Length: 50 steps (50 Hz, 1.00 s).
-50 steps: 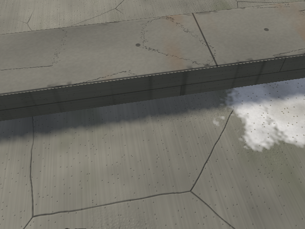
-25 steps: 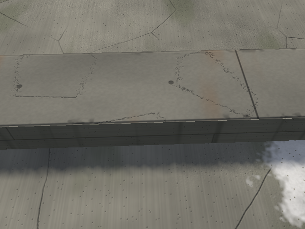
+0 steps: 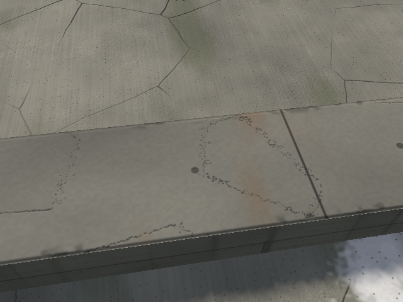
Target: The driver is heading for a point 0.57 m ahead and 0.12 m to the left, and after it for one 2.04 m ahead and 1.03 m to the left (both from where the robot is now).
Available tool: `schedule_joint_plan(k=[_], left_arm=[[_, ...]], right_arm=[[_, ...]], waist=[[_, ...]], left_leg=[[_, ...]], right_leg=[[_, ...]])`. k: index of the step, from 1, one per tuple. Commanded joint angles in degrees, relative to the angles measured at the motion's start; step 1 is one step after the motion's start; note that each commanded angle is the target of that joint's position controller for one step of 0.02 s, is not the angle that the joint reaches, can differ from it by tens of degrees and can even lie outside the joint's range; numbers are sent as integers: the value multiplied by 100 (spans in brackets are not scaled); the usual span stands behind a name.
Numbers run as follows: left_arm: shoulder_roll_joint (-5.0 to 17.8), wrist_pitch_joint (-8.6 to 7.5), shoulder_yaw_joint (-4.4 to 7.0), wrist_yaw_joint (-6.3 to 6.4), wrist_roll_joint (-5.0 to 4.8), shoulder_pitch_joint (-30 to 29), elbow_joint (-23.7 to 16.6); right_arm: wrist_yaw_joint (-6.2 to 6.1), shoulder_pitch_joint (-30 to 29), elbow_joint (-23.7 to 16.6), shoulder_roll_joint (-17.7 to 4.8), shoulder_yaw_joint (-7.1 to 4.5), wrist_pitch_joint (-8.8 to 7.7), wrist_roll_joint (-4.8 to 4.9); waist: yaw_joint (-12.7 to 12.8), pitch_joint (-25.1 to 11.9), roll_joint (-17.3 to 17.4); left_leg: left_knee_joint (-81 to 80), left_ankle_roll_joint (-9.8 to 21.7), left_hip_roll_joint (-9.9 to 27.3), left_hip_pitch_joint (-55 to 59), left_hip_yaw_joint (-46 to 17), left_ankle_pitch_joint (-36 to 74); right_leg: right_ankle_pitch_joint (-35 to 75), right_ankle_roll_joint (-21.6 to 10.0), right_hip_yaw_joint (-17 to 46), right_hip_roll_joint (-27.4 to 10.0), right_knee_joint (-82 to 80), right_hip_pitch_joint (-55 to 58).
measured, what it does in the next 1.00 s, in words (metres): walks ahead, turning left: right foot, then left foot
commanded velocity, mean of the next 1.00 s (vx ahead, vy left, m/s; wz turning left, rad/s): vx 0.50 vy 0.00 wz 0.41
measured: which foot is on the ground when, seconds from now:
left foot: down 0.00-0.14, up 0.16-0.62, down 0.64-1.00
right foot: up 0.00-0.10, down 0.12-0.64, up 0.66-1.00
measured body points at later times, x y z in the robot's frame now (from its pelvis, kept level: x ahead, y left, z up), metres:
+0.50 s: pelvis +0.26 -0.03 +0.00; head +0.29 -0.03 +0.45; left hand +0.20 +0.21 -0.14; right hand +0.42 -0.24 -0.14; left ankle +0.36 +0.12 -0.69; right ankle +0.20 -0.10 -0.74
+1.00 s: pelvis +0.47 +0.05 +0.00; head +0.49 +0.08 +0.45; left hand +0.61 +0.29 -0.08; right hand +0.50 -0.20 -0.13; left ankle +0.37 +0.07 -0.74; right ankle +0.59 -0.03 -0.40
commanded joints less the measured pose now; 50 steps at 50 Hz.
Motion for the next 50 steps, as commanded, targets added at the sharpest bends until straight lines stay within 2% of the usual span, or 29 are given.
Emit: schedule_joint_plan(k=[1, 3, 5, 6, 7, 8, 9, 10, 12, 15, 20, 24, 25, 28, 30, 31, 32, 33, 34, 35, 36, 37, 38, 41, 42, 44, 46, 48, 50], left_arm=[[301, -122, 18, 24, -19, -676, -505], [368, -182, 44, 65, -11, -445, -477], [540, -281, 142, 165, 16, 668, -127], [757, -361, 230, 227, 118, 1643, 159], [1413, -400, 402, 280, 287, 2479, 271], [1431, -294, 452, 201, 149, 2368, 267], [1166, -261, 373, 171, 16, 1643, 124], [743, -279, 253, 155, -29, 1125, 43], [363, -362, 126, 199, -41, 943, 133], [417, -494, 117, 249, -49, 1290, 287], [513, -545, 117, 289, -26, 1680, 388], [648, -544, 108, 344, -63, 1708, 356], [616, -518, 106, 369, -4, 1920, 403], [745, -449, 139, 402, 17, 1919, 333], [919, -331, 198, 407, 42, 1829, 239], [1015, -258, 226, 372, -36, 1590, 119], [1052, -240, 238, 332, -132, 1328, -51], [393, -261, 126, 288, -104, 1490, -345], [487, -295, 75, 233, -20, 1506, -552], [432, -318, 55, 208, 43, 1084, -613], [424, -353, 64, 190, 87, 940, -674], [315, -313, 43, 191, 131, 854, -739], [247, -208, 19, 170, 181, 977, -774], [-17, 55, -103, 135, 197, 750, -1172], [-265, 101, -189, 234, 114, 407, -1376], [-308, 121, -296, 324, 154, -202, -1851], [-548, 91, -441, 356, 232, -949, -2272], [-695, 86, -571, 340, 300, -1445, -2639], [-734, 129, -670, 315, 256, -1924, -3051]], right_arm=[[-65, 380, -47, -809, -144, -47, -40], [-96, 233, -43, -877, -164, -42, -59], [-101, 102, -45, -937, -172, -11, -49], [-90, -17, -115, -888, -137, -8, -1], [-21, 389, -323, -375, -3, -10, 229], [-42, 560, -214, -580, -97, 28, 206], [-40, 40, -295, -858, -194, 80, 75], [-3, -292, -364, -697, -167, 80, 34], [34, -419, -380, -473, -155, 182, -76], [117, -391, -395, -353, -174, 339, -126], [211, -1440, -775, -387, -184, 412, -106], [203, -2288, -1144, -209, -63, 385, -88], [144, -1971, -1059, -148, -39, 444, -105], [94, -1970, -1159, -383, -102, 465, -147], [63, -1407, -1045, -478, -184, 445, -164], [36, -756, -853, -492, -243, 383, -153], [9, -162, -753, -891, -394, 317, -199], [-22, -455, -876, -1736, -601, 355, -153], [-3, -136, -942, -1984, -646, 455, 0], [-44, -437, -964, -1651, -588, 500, 26], [-59, -631, -948, -1225, -470, 524, 52], [-71, -693, -926, -894, -351, 508, 25], [-101, -784, -1015, -745, -279, 467, 17], [-73, -563, -1020, -929, -239, 304, -27], [-47, -154, -917, -1051, -246, 249, -85], [-45, 172, -778, -978, -164, 184, -43], [-34, 512, -602, -886, -85, 125, -90], [-66, 650, -452, -814, -33, 92, -21], [-148, 687, -416, -841, -24, 151, -18]], waist=[[21, 425, 636], [205, 301, 644], [663, -311, 637], [1062, -854, 491], [1043, -1740, -547], [926, -2178, -826], [659, -1289, -146], [524, -570, 71], [250, 30, -49], [111, -42, -85], [245, 160, -119], [374, 147, -173], [338, -143, -396], [256, -164, -340], [49, -395, -389], [-329, -736, -198], [-734, -964, 158], [-162, -964, 1802], [-313, -1712, 1210], [-186, -1003, 529], [11, -325, 289], [194, -154, 135], [346, -116, 82], [445, -169, 193], [203, -249, 602], [174, 16, 442], [-25, 216, 651], [-7, 330, 404], [-107, 325, 513]], left_leg=[[14, 589, 1705, 79, -658, 3068], [509, 511, 1765, 267, -561, 4279], [1862, 374, 1631, 231, -509, 5480], [3001, 283, 1414, -546, -431, 4612], [5043, 39, 777, -2552, -87, 2052], [6421, 57, 93, -3488, -392, -1524], [6570, 135, 544, -3772, -825, -1012], [6320, 125, 766, -3747, -807, -574], [5767, 70, 1041, -3331, -776, -197], [5715, -21, 1048, -3329, -645, 118], [4941, -173, 1184, -4205, -464, 962], [3327, -238, 865, -3532, 35, 1416], [3619, -155, 773, -3260, 242, 1124], [3345, 162, 544, -2966, 345, 432], [2985, 401, 182, -2497, 491, -168], [2302, 525, -13, -1689, 526, 307], [1653, 676, 309, -596, -189, 858], [1663, 1269, 2015, 429, -2598, 3811], [919, 2205, 2545, 728, -4046, 2921], [695, 2144, 2460, 254, -3665, 1192], [599, 1830, 2182, -449, -3300, 487], [716, 1564, 1856, -826, -2956, 597], [789, 1416, 1605, -1277, -2644, 789], [986, 1245, 1293, -1851, -2392, 985], [846, 1468, 1531, -1598, -2762, 1067], [708, 1362, 1595, -1384, -2992, -21], [687, 1270, 1657, -969, -3229, -572], [640, 1010, 1456, -1214, -3134, -768], [77, 1016, 1207, -1508, -2977, -194]], right_leg=[[-130, -152, -151, 177, -449, -107], [-570, -338, -233, 374, -697, 357], [-747, -572, -350, 724, -1100, 1690], [-417, -745, -34, 399, -1256, 3107], [-666, -1306, 2072, -1296, -1278, 5149], [-902, -1643, 3819, -2077, -1991, 5346], [-1478, -1408, 3074, -1793, -2217, 4415], [-1577, -1236, 2373, -1593, -2544, 3493], [-865, -775, 1285, -1122, -2924, 2505], [150, -724, 519, -969, -2969, 2471], [488, -664, -217, -860, -3056, 2857], [1918, -472, -929, -688, -2689, 2815], [2171, -559, -999, -838, -2384, 3062], [3495, -565, -1086, -1062, -1648, 3360], [4416, -514, -1145, -1144, -419, 3544], [4175, -418, -1207, -1035, 786, 3283], [2437, -189, -1130, -809, 2357, 2224], [-2654, 185, -1116, 256, 4748, 121], [-2568, 222, 161, 526, 5585, -703], [-2110, 256, 362, 225, 5814, -1329], [-1942, 218, 276, 118, 5825, -1633], [-1925, 194, 294, 47, 6006, -1765], [-1764, 206, 324, -10, 6082, -1678], [-1738, 208, 182, 92, 6855, -2293], [-2182, 131, -97, 340, 8449, -3062], [-2482, 25, 155, 176, 8809, -4275], [-2916, -141, 131, 175, 9729, -5511], [-2950, -228, 228, 112, 9292, -5663], [-2961, -146, -195, 132, 8166, -5150]])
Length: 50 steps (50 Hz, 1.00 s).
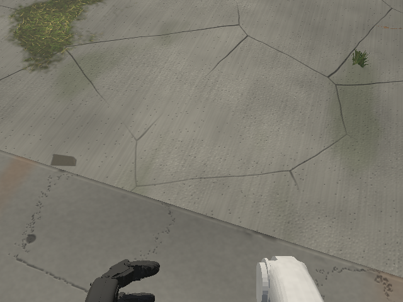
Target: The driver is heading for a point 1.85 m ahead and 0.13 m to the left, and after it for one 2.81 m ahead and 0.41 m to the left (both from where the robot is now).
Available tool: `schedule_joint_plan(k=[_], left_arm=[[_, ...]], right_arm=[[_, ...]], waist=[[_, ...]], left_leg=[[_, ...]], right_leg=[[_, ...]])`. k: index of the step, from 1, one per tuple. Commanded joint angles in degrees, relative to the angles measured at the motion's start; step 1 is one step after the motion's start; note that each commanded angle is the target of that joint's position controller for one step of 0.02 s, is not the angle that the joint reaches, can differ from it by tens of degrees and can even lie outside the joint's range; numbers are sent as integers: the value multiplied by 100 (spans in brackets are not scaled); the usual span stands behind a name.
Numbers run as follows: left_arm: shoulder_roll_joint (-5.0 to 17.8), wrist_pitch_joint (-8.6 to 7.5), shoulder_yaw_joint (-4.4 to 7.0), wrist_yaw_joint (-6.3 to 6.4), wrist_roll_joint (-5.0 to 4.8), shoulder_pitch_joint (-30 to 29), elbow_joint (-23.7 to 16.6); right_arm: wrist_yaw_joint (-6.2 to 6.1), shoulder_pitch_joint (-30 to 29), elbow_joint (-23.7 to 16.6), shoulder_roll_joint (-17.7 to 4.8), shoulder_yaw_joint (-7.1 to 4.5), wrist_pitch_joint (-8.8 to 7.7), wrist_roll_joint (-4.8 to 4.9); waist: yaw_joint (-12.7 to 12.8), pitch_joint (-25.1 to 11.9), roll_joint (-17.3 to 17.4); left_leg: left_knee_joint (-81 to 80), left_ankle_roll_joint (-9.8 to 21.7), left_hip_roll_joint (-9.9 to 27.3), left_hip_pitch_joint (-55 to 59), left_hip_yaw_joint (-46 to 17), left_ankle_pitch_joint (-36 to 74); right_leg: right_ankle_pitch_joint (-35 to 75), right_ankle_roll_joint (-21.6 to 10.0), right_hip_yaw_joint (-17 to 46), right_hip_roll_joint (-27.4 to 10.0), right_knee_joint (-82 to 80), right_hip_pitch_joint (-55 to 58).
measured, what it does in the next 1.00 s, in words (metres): climbs: right foot 0.19 m higher, then left foot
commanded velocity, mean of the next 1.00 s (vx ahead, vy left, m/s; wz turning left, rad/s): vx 0.50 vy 0.00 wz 0.31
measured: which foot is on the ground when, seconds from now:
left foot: down 0.00-0.16, up 0.18-0.64, down 0.66-1.00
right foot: up 0.00-0.14, down 0.16-0.68, up 0.70-1.00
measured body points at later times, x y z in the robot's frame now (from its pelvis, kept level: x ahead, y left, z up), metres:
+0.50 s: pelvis +0.29 -0.03 +0.18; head +0.32 -0.03 +0.63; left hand +0.22 +0.22 +0.05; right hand +0.57 -0.17 +0.11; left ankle +0.40 +0.12 -0.46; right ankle +0.24 -0.13 -0.55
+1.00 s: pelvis +0.55 +0.07 +0.19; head +0.56 +0.09 +0.64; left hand +0.62 +0.36 +0.07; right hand +0.64 -0.18 +0.07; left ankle +0.47 +0.10 -0.55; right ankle +0.71 -0.04 -0.48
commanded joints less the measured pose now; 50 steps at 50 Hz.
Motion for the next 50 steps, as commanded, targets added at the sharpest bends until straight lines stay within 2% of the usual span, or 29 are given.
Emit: schedule_joint_plan(k=[1, 2, 4, 6, 7, 8, 9, 10, 11, 12, 13, 15, 17, 18, 19, 21, 22, 26, 28, 31, 33, 34, 35, 36, 38, 40, 43, 46, 50], left_arm=[[98, -47, -143, -43, 17, -1648, -1358], [105, 2, -153, -65, -19, -1813, -1487], [74, 64, -110, -114, -95, -1108, -1248], [423, 28, 137, -94, -276, 331, -772], [764, -19, 318, -98, -341, 1019, -610], [1295, -123, 560, -88, -242, 1962, -392], [2031, -105, 751, 4, -135, 2432, -135], [1983, 40, 807, 82, -238, 1674, -85], [1498, 42, 699, 91, -361, 951, -57], [939, -89, 569, 62, -356, 767, 285], [575, -184, 494, 55, -199, 868, 585], [216, -392, 411, -15, -40, 1098, 1100], [454, -587, 499, -175, -60, 1229, 1406], [506, -638, 518, -236, -71, 1218, 1453], [868, -663, 591, -246, -112, 1078, 1318], [1062, -723, 615, -121, -247, 1167, 1223], [1175, -740, 645, -71, -243, 1367, 1233], [1554, -663, 774, 42, -328, 2119, 1204], [1614, -592, 780, 36, -333, 2436, 1264], [1933, -400, 845, 43, -333, 2511, 1243], [1824, -344, 809, 78, -423, 2374, 1183], [1367, -329, 719, 77, -372, 2446, 972], [1152, -316, 638, -36, -557, 2703, 663], [1621, -335, 754, -39, -458, 2001, 565], [1505, -447, 709, -60, -504, 1830, 630], [1445, -287, 722, -94, -306, 2222, 871], [1356, -63, 731, -224, -183, 2115, 854], [1289, 19, 729, -291, -186, 1656, 698], [1352, -37, 797, -329, -240, 1088, 438]], right_arm=[[-212, 378, -214, -828, -134, 17, 101], [-308, 361, -215, -865, -159, 72, 121], [-318, 371, -403, -873, -206, 138, 164], [-190, -196, -846, -1260, -369, 94, 158], [-107, -249, -903, -1548, -497, -2, 214], [9, -786, -1139, -1544, -576, -165, 248], [240, -1366, -1712, -951, -542, -316, 279], [366, -962, -1867, -615, -538, -347, -82], [359, -1016, -1973, -340, -479, -266, -174], [293, -1236, -2115, -76, -333, -184, -208], [205, -1317, -2176, 114, -255, -68, -185], [80, -1207, -2337, 329, -126, 196, -56], [-11, -1145, -2485, 378, -62, 282, -32], [-35, -1307, -2460, 165, -104, 294, -3], [-4, -1473, -2602, -235, -181, 324, -24], [153, -2091, -2637, -589, -303, 337, -37], [209, -2111, -2528, -547, -316, 342, 17], [521, -2985, -2525, -171, -180, 301, 16], [556, -3020, -2530, -199, -203, 325, -45], [471, -2317, -2365, -564, -367, 343, -98], [359, -949, -1870, -752, -489, 239, -240], [271, -505, -1873, -1124, -571, 176, -295], [214, -602, -1959, -1569, -631, 162, -203], [124, -629, -2053, -1330, -634, 196, -53], [114, -1080, -1881, -793, -424, 20, -69], [86, -1150, -1777, -524, -316, -145, -63], [63, -882, -1607, -732, -353, -293, 68], [31, -649, -1482, -941, -399, -325, -32], [-36, -685, -1289, -806, -323, -461, 90]], waist=[[-134, 384, 238], [-146, 305, 327], [40, -358, 374], [869, -1433, 852], [1283, -1823, 1080], [1837, -2260, 521], [1838, -2359, -1555], [1134, -2374, -1818], [676, -1387, -1092], [396, -182, -419], [220, 350, 157], [-91, 460, -77], [-440, 496, -235], [-426, 545, -66], [-424, 651, -166], [-79, 414, -301], [1, 214, -312], [679, 83, -311], [680, 42, -640], [254, -161, -841], [-415, -634, -743], [-456, -1274, -32], [-207, -1907, 1170], [-439, -1480, 149], [-6, -349, -52], [302, -189, 130], [369, 65, 231], [294, 258, 380], [413, 570, 400]], left_leg=[[-2141, 1012, 1475, -200, -1869, 1393], [-2507, 1023, 1578, -70, -1738, 2081], [-2028, 803, 1492, 598, -815, 5045], [-594, 623, 1527, 368, -410, 9482], [450, 605, 1693, 618, -519, 10354], [2338, 426, 1366, 101, -315, 9511], [4787, 79, 51, -1861, -106, 3349], [7072, -29, -343, -2938, -707, 851], [7902, -32, -28, -3576, -510, 772], [8025, 65, 259, -4016, -163, 889], [7981, 125, 402, -4098, -88, 827], [8528, 179, 331, -4289, -148, 392], [8104, 192, 456, -4546, -293, 631], [7483, 163, 436, -4431, -366, 797], [6264, 7, 445, -4035, 39, 1134], [4591, -197, 498, -3276, 517, 1760], [4253, -235, 489, -3171, 699, 1982], [1750, -103, 520, -2724, 1355, 1684], [1120, -16, 318, -2273, 1498, 1274], [616, 283, 1, -1405, 1544, 592], [-77, 469, 139, 709, 1116, 888], [324, 648, 1456, 2181, -352, 648], [-451, 1594, 3019, 3191, -3241, 545], [-746, 1410, 2829, 2537, -2655, 1025], [-1020, 913, 2376, 1021, -1183, 2233], [-1234, 486, 1999, 426, -383, 2527], [-1417, 245, 1803, 300, 220, 3337], [-1371, 235, 1843, 402, 657, 3501], [-1227, 57, 1502, 291, 1192, 2591]], right_leg=[[-145, 40, -355, -53, -1656, 17], [-210, 3, -379, -56, -2358, 660], [-355, -181, -565, 108, -3475, 2145], [-514, -374, -620, 722, -4628, 4777], [-760, -469, -258, 775, -5236, 5483], [-1355, -708, 930, 190, -6356, 6560], [-1906, -1183, 4372, -1207, -9015, 7335], [-1650, -1498, 6961, -1759, -10584, 7142], [-2407, -1517, 6285, -1749, -10339, 6426], [-2702, -1357, 5129, -1610, -10001, 5486], [-2180, -1036, 4052, -1548, -9852, 4812], [-580, -638, 2672, -1394, -9820, 4537], [787, -232, 1546, -1184, -10079, 4709], [990, -81, 902, -1022, -10294, 4645], [1174, -173, 539, -999, -10759, 4515], [2163, -290, -292, -798, -11229, 5062], [2770, -303, -572, -722, -11230, 5583], [3786, -328, -978, -744, -11397, 7584], [5374, -297, -1079, -926, -11140, 8201], [7155, -311, -1126, -1189, -10033, 8589], [6114, -300, -1183, -1014, -8298, 7442], [2628, -279, -961, -752, -6704, 6053], [-371, 28, -322, 396, -4777, 4177], [261, 22, 535, 243, -4665, 3783], [972, 6, 720, -68, -5376, 4188], [1133, 86, 763, -160, -5903, 4723], [1509, 162, 624, -1, -6228, 4587], [2485, 152, 547, 5, -6290, 4030], [3890, 51, 564, 100, -7846, 3852]])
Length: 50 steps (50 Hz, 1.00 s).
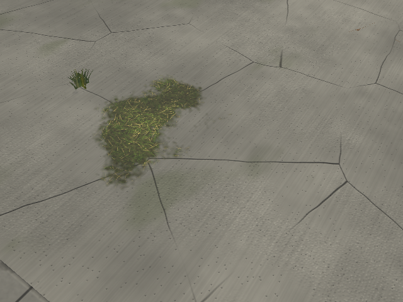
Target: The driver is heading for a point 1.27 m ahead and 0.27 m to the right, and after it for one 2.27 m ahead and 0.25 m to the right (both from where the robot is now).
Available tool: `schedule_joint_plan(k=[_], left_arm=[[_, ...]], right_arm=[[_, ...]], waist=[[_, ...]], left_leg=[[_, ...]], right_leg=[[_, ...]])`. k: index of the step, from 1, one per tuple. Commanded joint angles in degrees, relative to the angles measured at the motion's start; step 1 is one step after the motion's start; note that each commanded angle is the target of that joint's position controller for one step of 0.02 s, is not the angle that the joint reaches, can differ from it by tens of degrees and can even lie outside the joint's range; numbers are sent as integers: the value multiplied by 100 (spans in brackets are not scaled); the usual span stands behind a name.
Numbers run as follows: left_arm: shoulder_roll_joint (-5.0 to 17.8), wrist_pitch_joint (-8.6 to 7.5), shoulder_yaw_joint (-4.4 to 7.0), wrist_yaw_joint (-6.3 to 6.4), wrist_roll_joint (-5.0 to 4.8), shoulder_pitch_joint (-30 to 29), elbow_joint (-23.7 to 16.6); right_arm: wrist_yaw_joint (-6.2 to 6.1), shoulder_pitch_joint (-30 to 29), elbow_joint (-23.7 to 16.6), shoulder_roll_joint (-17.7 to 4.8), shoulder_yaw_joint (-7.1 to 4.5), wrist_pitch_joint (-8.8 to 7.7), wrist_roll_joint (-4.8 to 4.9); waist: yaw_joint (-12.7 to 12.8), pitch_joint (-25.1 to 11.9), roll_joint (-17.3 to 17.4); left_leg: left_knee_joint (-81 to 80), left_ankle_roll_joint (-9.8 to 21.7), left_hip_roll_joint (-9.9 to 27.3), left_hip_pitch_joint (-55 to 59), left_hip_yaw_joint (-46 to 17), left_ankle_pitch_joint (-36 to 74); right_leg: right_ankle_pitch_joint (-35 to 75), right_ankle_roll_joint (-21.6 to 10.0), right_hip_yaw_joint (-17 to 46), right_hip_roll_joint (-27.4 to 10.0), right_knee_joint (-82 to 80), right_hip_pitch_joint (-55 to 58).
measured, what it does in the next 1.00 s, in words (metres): goes down, turning right: right foot 0.14 m lower, then left foot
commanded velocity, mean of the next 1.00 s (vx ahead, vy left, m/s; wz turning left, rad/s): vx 0.50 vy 0.00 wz -0.45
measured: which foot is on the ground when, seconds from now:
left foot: down 0.00-0.32, up 0.34-0.74, down 0.76-1.00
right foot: up 0.00-0.30, down 0.32-0.76, up 0.78-1.00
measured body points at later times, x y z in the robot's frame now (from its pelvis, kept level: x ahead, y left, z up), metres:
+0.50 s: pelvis +0.30 -0.08 -0.16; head +0.33 -0.08 +0.29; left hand +0.42 +0.16 -0.30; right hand +0.33 -0.34 -0.27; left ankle +0.31 +0.06 -0.70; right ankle +0.32 -0.14 -0.88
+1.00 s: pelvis +0.55 -0.11 -0.14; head +0.58 -0.10 +0.31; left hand +0.80 +0.05 -0.26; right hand +0.43 -0.35 -0.26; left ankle +0.58 +0.00 -0.88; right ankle +0.53 -0.24 -0.82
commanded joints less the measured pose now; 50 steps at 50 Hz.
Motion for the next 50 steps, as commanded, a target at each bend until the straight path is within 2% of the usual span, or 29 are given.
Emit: schedule_joint_plan(k=[1, 4, 8, 11, 13, 15, 16, 17, 18, 19, 20, 22, 24, 25, 26, 27, 29, 31, 34, 36, 37, 38, 39, 40, 41, 43, 44, 46, 50], left_arm=[[325, -51, 103, -77, 29, -154, -403], [373, -74, 130, -190, 33, -290, -469], [228, -108, 50, -304, 86, -1295, -803], [66, -178, -33, -297, 88, -1679, -907], [62, -237, -32, -271, 161, -983, -587], [385, -226, 154, -154, 172, 814, 140], [717, -265, 309, -86, 236, 1682, 481], [1484, -241, 491, -104, 240, 2004, 537], [1491, -215, 488, -57, -169, 2522, 233], [1468, -114, 459, 152, -124, 2420, 206], [1188, -21, 356, 324, -135, 1817, 223], [830, -43, 196, 374, -252, 1292, 294], [737, -271, 111, 221, -93, 953, 337], [868, -406, 87, 201, -83, 605, 291], [1016, -445, 132, 187, -59, 476, 272], [933, -459, 124, 155, -80, 320, 229], [810, -438, 124, 106, -182, 439, 171], [858, -377, 174, 60, -240, 735, 151], [910, -277, 197, 43, -60, 1184, 70], [992, -269, 218, 79, 41, 1163, 18], [831, -307, 172, 92, 54, 1186, 27], [336, -394, 40, 81, -24, 1163, -131], [116, -441, 10, 68, -171, 1609, -370], [630, -344, 77, 92, 41, 1238, -205], [614, -324, 102, 32, 85, 839, -225], [484, -294, 74, -83, 93, 659, -262], [468, -245, 62, -121, 118, 779, -204], [477, -204, 37, -153, 145, 796, -203], [186, -230, -167, -166, 115, -247, -471]], right_arm=[[-91, -291, -208, -600, -103, -171, 69], [-215, -92, -142, -599, -92, -185, -38], [-343, 741, 1, -655, -94, -54, -275], [-484, 1023, 87, -612, -47, 104, -210], [-485, 870, 101, -669, -14, 146, -93], [-404, 648, 85, -853, -48, 179, 8], [-315, 410, 12, -856, -56, 158, 165], [-229, 802, -152, -344, 7, 189, 306], [-224, 126, -541, -739, 37, 172, 312], [-225, -521, -907, -744, 79, 168, 232], [-183, -805, -953, -700, 140, 171, 22], [-128, -627, -845, -661, 150, 359, -356], [-75, -786, -911, -295, 253, 609, -415], [-38, -1212, -1175, -363, 248, 599, -238], [3, -1339, -1237, -399, 257, 566, -214], [58, -1140, -1093, -322, 286, 526, -262], [130, -1213, -1026, -234, 318, 490, -129], [133, -1690, -1120, -320, 300, 478, -42], [112, -2286, -1345, -503, 225, 446, -27], [105, -1828, -1275, -638, 136, 326, -60], [64, -1228, -1116, -756, 84, 221, -128], [-7, -329, -1033, -1153, -8, 124, -281], [-63, 13, -873, -1839, -209, 194, -287], [-35, -44, -820, -1360, -163, 274, -184], [2, -214, -808, -988, -61, 287, -123], [74, -613, -727, -684, 18, 269, -104], [92, -675, -654, -650, 25, 255, -82], [152, -561, -504, -732, -15, 205, -10], [177, -276, -233, -900, -107, 249, 79]], waist=[[305, 485, 711], [155, 402, 519], [-621, 811, 215], [-839, 1053, 159], [-488, 862, 45], [318, -132, 341], [907, -597, -207], [726, -1527, -1379], [1469, -3100, -198], [1454, -2973, 206], [1045, -2016, 566], [431, -788, 938], [9, 60, 913], [-252, 521, 813], [-280, 594, 542], [-327, 256, 331], [-109, -108, -122], [195, -151, -119], [540, 8, -41], [279, 17, -75], [34, -210, 96], [-299, -861, 840], [-76, -1225, 2493], [-160, -627, 1191], [-172, -130, 631], [80, 153, 883], [198, 123, 1130], [332, -87, 1136], [129, 30, 1068]], left_leg=[[-121, 122, 1290, -682, -292, 1986], [587, 202, 1602, -293, -282, 1580], [1524, 214, 1842, 703, -441, 1264], [2119, 124, 1983, 789, -400, 1757], [2914, 17, 1903, 188, -163, 2766], [5119, 4, 1805, -452, -21, 3682], [6981, -175, 1270, -1509, 386, 2368], [10509, -531, 540, -4650, 147, -3644], [10865, -649, 663, -5441, -852, -3039], [10485, -738, 702, -6072, -1036, -2292], [9539, -685, 906, -6379, -1045, -1627], [8994, -724, 1058, -5471, -1001, -1828], [8097, -633, 1287, -4911, -1247, -1213], [6360, -747, 1392, -4609, -1309, -207], [5160, -837, 1285, -3801, -1072, 410], [4384, -848, 1229, -2917, -1026, 1188], [3451, -844, 1057, -2302, -979, 1927], [2684, -831, 954, -2408, -1002, 2080], [1909, -821, 722, -2393, -1007, 1142], [1352, -716, 558, -1705, -1063, 404], [1128, -558, 707, -982, -1190, 125], [856, -198, 1982, 41, -2448, -700], [-102, 580, 3136, 1166, -5117, -1480], [-124, 688, 2993, 832, -5324, -2289], [-110, 558, 2625, 388, -4532, -2126], [-233, 309, 2051, -409, -3169, -405], [-257, 299, 1844, -593, -2801, 310], [-222, 456, 1695, -658, -2429, 1714], [-371, 545, 1430, -937, -1967, 1934]], right_leg=[[1463, -70, 12, -20, -1003, 188], [2124, -195, -31, -122, -1439, 51], [1975, -162, -358, -22, -2385, -884], [1937, -265, -690, -16, -3113, -797], [2020, -484, -963, 155, -3432, 562], [1844, -755, -1136, 462, -3001, 2713], [2349, -927, -1109, 446, -3337, 4399], [6017, -2062, 578, -1269, -964, 7507], [5259, -2766, 2012, -2060, -1194, 8356], [2288, -2729, 2730, -2109, -2428, 7900], [116, -2384, 2809, -1945, -3204, 6747], [-331, -2295, 2771, -1825, -3654, 3959], [-1090, -2083, 2378, -1419, -3893, 1851], [-944, -1787, 1888, -953, -4398, 1093], [-485, -1598, 1412, -509, -4561, 472], [-66, -1374, 895, -116, -4308, 334], [395, -1201, 665, 11, -4099, 763], [-44, -1166, 977, -129, -3961, 1533], [-921, -1094, 1691, -340, -3595, 2246], [-1267, -938, 1980, -285, -2971, 2245], [-1459, -783, 1788, -23, -2322, 2062], [-1899, -559, 1091, 385, -733, 1626], [-3564, -332, 113, 1249, 700, -90], [-3507, -358, 276, 792, 1396, -886], [-2879, -341, 435, 661, 1489, -914], [-2248, -205, 462, 413, 951, -380], [-2139, -108, 369, 384, 819, -87], [-1938, 34, 21, 332, 682, 190], [-1351, 244, -374, 129, -801, 577]])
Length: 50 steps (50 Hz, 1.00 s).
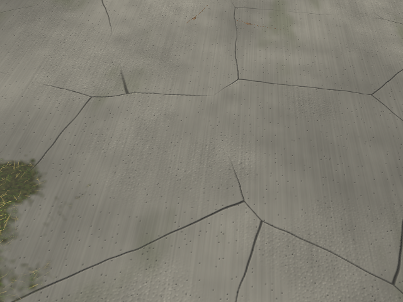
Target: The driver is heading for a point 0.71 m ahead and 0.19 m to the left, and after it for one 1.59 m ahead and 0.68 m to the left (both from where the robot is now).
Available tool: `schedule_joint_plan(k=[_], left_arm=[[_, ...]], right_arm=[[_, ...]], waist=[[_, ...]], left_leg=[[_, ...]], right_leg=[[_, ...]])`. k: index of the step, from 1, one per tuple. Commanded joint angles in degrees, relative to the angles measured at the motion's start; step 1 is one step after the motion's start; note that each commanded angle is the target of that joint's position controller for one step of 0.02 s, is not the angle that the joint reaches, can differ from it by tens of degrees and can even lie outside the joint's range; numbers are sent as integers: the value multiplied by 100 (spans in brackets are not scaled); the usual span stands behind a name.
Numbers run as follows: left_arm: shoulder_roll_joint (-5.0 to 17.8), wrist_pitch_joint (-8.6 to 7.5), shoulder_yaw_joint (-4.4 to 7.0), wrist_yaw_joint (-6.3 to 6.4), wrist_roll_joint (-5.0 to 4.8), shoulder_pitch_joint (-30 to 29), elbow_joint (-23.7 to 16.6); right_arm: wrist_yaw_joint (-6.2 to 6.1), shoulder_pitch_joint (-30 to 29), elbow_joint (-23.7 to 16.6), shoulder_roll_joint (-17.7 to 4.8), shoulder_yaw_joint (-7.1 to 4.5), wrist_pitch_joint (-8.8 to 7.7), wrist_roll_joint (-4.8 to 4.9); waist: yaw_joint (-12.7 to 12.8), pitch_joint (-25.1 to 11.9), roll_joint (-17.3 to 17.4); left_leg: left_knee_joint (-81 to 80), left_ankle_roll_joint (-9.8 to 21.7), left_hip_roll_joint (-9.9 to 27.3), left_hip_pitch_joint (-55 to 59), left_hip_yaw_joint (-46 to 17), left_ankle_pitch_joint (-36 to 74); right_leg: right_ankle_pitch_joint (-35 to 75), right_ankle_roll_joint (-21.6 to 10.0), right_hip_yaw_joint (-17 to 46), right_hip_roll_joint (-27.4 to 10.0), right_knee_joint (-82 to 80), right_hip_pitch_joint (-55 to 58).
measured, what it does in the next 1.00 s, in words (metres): walks ahead, turning left: right foot, then left foot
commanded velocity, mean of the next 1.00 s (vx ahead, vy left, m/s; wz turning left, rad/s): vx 0.50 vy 0.00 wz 0.48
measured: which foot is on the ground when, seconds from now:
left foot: down 0.00-0.18, up 0.20-0.64, down 0.66-1.00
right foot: up 0.00-0.14, down 0.16-0.66, up 0.68-1.00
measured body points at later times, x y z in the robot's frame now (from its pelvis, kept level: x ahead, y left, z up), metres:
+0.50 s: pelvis +0.24 -0.02 +0.00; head +0.26 -0.02 +0.45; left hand +0.17 +0.24 -0.13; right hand +0.45 -0.22 -0.12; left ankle +0.32 +0.14 -0.68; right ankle +0.17 -0.12 -0.74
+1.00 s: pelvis +0.47 +0.11 +0.00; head +0.49 +0.14 +0.45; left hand +0.49 +0.41 -0.11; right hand +0.63 -0.12 -0.12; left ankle +0.42 +0.13 -0.74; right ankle +0.69 +0.02 -0.68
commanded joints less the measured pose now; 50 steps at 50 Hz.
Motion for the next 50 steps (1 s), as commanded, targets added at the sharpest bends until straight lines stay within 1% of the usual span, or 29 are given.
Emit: schedule_joint_plan(k=[1, 5, 7, 8, 9, 10, 11, 12, 13, 15, 18, 23, 27, 28, 30, 31, 32, 33, 34, 35, 36, 37, 38, 39, 40, 41, 43, 47, 50], left_arm=[[-2, -77, -106, -15, -52, -503, -489], [168, -152, -108, 115, -127, -793, -553], [211, -240, -76, 213, -107, -297, -376], [418, -318, 1, 291, -43, 258, -202], [898, -397, 114, 372, 92, 1185, -140], [1505, -312, 279, 410, 57, 1396, -89], [1050, -263, 189, 412, -24, 1133, -104], [635, -278, 77, 387, -72, 783, -148], [396, -305, 21, 365, -81, 542, -134], [190, -374, -30, 380, -115, 424, -57], [218, -474, 4, 379, -170, 703, 140], [215, -466, 18, 391, -168, 901, 394], [471, -462, 82, 409, -165, 1088, 582], [517, -442, 93, 418, -164, 1157, 637], [665, -389, 125, 448, -164, 1209, 721], [775, -349, 150, 471, -154, 1216, 756], [869, -289, 172, 488, -143, 1213, 779], [909, -233, 172, 497, -159, 1173, 759], [740, -224, 120, 479, -126, 1246, 611], [109, -249, -3, 341, -166, 1448, 192], [628, -309, 98, 333, -123, 601, 23], [549, -378, 69, 309, -219, 288, -101], [483, -428, 31, 321, -220, 382, -32], [455, -379, 32, 330, -146, 458, 25], [429, -269, 23, 326, -52, 660, 69], [406, -161, 27, 312, -1, 721, 84], [299, -35, 13, 270, 11, 621, 31], [296, 3, 9, 254, -19, -373, -284], [284, -23, -9, 222, -45, -811, -389]], right_arm=[[3, -130, -244, -827, -212, -66, 59], [12, 107, -116, -1031, -297, -13, 12], [-7, 18, -106, -1045, -315, 3, 46], [-9, 33, -108, -930, -289, -27, 58], [7, -123, -316, -562, -191, -76, 94], [-8, 238, -526, -298, -145, -67, 188], [-42, 181, -338, -749, -250, 44, 3], [3, -33, -293, -685, -264, 78, -42], [42, -160, -259, -551, -246, 98, -36], [114, -218, -198, -497, -259, 212, -126], [202, -564, -314, -338, -231, 305, -111], [307, -1636, -680, -184, -114, 305, -117], [396, -2385, -977, -192, -25, 285, -129], [393, -2463, -1022, -221, -24, 286, -135], [355, -2374, -1045, -319, -56, 288, -153], [315, -2163, -1006, -388, -88, 287, -167], [276, -1677, -884, -486, -142, 265, -172], [212, -838, -627, -636, -235, 216, -213], [102, 35, -389, -1114, -405, 205, -266], [31, -256, -526, -1748, -542, 242, -161], [-1, -5, -583, -1637, -533, 306, 8], [-57, -318, -487, -1467, -487, 315, 11], [-71, -541, -462, -1182, -414, 289, 27], [-82, -780, -489, -1028, -366, 247, 40], [-84, -941, -525, -883, -313, 207, 70], [-66, -954, -536, -833, -285, 150, 84], [-43, -817, -482, -931, -306, 70, 83], [-42, -320, -381, -1029, -339, 52, 65], [-54, -11, -305, -1006, -332, 40, 75]], waist=[[132, 95, 1123], [84, 121, 1013], [386, 21, 791], [607, -288, 520], [1053, -1000, -313], [874, -1282, -1613], [754, -733, -735], [593, -148, -284], [471, 134, -197], [285, 274, -440], [217, 138, -311], [322, 408, -253], [455, 619, -204], [467, 627, -177], [376, 467, -201], [267, 286, -261], [51, -11, -273], [-329, -492, -99], [-634, -1085, 480], [-111, -1500, 1879], [-520, -1568, 852], [-313, -720, 643], [-43, -252, 330], [193, -53, 228], [382, -71, 295], [454, -117, 322], [490, -73, 350], [171, 286, 499], [-17, 277, 594]], left_leg=[[-924, 927, 1010, -17, -1101, 1527], [-673, 887, 1144, -60, -1372, 1329], [-131, 729, 1032, -316, -1409, 1279], [656, 597, 740, -663, -1217, 1361], [2330, 422, 274, -1302, -733, 330], [3721, 321, -400, -2745, -138, -1784], [4383, 420, -39, -3038, -498, -1653], [4444, 449, 158, -3072, -589, -1140], [4298, 388, 312, -2952, -544, -767], [4156, 237, 446, -2706, -430, -430], [4190, 117, 421, -2890, -330, -42], [3119, 23, 472, -3143, -94, 960], [1894, 247, 388, -2542, 378, 1122], [1716, 335, 332, -2449, 475, 989], [1504, 564, 61, -2045, 699, 538], [1467, 695, -141, -1713, 814, 214], [1343, 845, -366, -1161, 850, -39], [925, 1029, -544, -24, 750, 63], [687, 1309, 233, 1418, -424, -583], [157, 2169, 1905, 2923, -3582, -567], [-451, 2147, 1957, 2865, -4254, -381], [-531, 1994, 1848, 2193, -3310, 203], [-590, 1785, 1593, 1403, -2768, 1002], [-634, 1612, 1287, 858, -2320, 1543], [-720, 1547, 1092, 467, -2013, 1854], [-775, 1547, 978, 259, -1878, 2070], [-903, 1551, 790, 5, -1695, 2051], [-1159, 1393, 652, 82, -1840, 1379], [-1073, 1249, 646, 578, -1831, 1525]], right_leg=[[417, 143, -253, -49, -1031, 131], [387, 110, -353, 114, -1849, 868], [608, 20, -358, 203, -2513, 1878], [501, -110, -81, -1, -2666, 2839], [-678, -387, 1339, -1368, -3106, 3929], [-1600, -827, 3494, -2539, -3897, 4556], [-1934, -917, 3511, -2417, -3937, 4009], [-1564, -843, 2751, -2116, -3975, 3501], [-675, -738, 2011, -1834, -4104, 3123], [682, -594, 1015, -1446, -4237, 2803], [2401, -669, 306, -1404, -4157, 2980], [2546, -669, -572, -1288, -4318, 2969], [2749, -598, -1018, -1391, -4325, 3011], [3037, -577, -1107, -1429, -4211, 3183], [4502, -504, -1335, -1477, -3655, 3527], [5352, -473, -1431, -1489, -3152, 3671], [5833, -465, -1500, -1481, -2328, 3698], [5387, -376, -1607, -1396, -1098, 3272], [3467, -207, -1630, -1220, 648, 2094], [-1706, 147, -1253, -26, 2697, -397], [-1405, 101, -58, 11, 2977, -979], [-724, 46, 21, -298, 2684, -1214], [-398, 35, -15, -484, 2133, -900], [-360, 73, 21, -600, 1774, -549], [-359, 147, 41, -645, 1553, -166], [-390, 210, 32, -641, 1386, 31], [-217, 314, -58, -608, 1013, 21], [718, 456, -85, -580, -17, -620], [1305, 441, -57, -494, -735, -827]])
